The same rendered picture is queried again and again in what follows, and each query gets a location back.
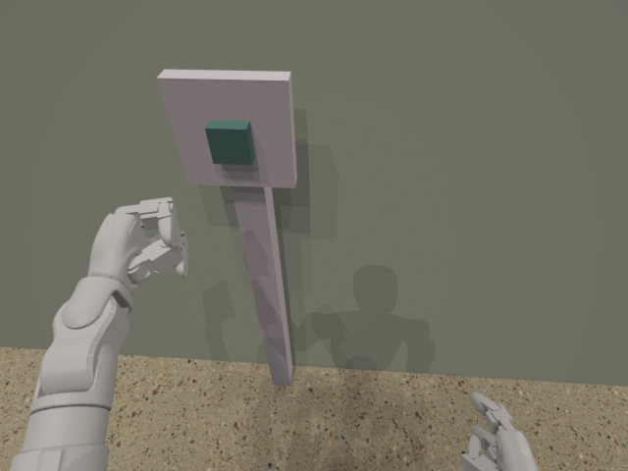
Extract left robot hand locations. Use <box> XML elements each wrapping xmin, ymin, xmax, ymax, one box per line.
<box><xmin>87</xmin><ymin>197</ymin><xmax>189</xmax><ymax>296</ymax></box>

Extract panel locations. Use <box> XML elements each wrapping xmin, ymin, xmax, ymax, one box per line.
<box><xmin>157</xmin><ymin>70</ymin><xmax>297</xmax><ymax>386</ymax></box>

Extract left robot forearm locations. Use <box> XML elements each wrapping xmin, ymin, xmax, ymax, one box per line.
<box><xmin>10</xmin><ymin>276</ymin><xmax>134</xmax><ymax>471</ymax></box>

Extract button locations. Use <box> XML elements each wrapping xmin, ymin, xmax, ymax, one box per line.
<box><xmin>205</xmin><ymin>121</ymin><xmax>255</xmax><ymax>165</ymax></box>

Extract right robot hand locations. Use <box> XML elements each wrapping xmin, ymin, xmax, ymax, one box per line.
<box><xmin>462</xmin><ymin>392</ymin><xmax>539</xmax><ymax>471</ymax></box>

